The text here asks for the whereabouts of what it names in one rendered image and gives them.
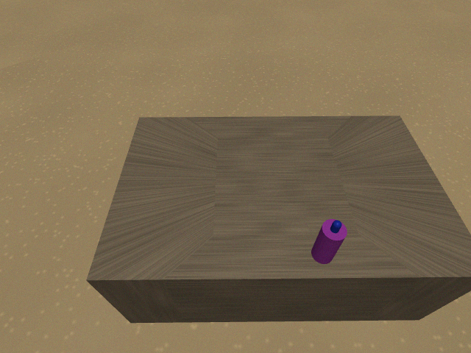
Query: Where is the bottle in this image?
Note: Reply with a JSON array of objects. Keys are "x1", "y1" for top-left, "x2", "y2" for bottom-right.
[{"x1": 311, "y1": 219, "x2": 347, "y2": 264}]

